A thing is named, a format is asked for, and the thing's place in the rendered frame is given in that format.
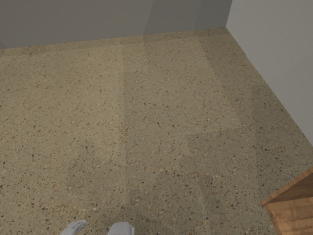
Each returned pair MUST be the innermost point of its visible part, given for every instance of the robot left thigh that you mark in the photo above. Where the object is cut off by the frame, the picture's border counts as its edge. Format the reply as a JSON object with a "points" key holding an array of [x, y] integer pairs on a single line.
{"points": [[121, 228]]}

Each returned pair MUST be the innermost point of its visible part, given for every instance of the robot left hand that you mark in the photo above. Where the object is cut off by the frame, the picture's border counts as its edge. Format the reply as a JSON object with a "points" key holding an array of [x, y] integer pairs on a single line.
{"points": [[74, 227]]}

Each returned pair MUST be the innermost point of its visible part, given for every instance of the wardrobe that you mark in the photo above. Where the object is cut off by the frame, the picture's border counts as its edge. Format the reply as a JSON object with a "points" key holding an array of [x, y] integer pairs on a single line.
{"points": [[291, 207]]}

